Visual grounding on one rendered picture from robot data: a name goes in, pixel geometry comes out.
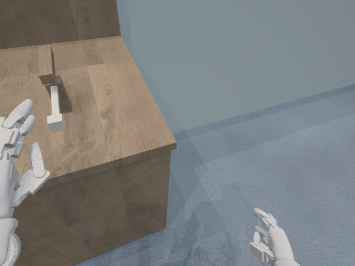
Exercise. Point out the left robot hand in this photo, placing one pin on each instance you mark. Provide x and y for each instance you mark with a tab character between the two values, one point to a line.
13	131

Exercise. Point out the counter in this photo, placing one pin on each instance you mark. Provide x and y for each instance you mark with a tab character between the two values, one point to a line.
109	170

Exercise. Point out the tap lever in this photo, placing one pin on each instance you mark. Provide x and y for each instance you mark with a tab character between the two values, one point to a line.
56	121

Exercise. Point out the right robot hand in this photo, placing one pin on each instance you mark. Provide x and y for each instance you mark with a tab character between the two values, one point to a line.
275	244

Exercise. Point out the left robot forearm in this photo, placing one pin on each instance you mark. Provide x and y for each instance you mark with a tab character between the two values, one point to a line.
10	245

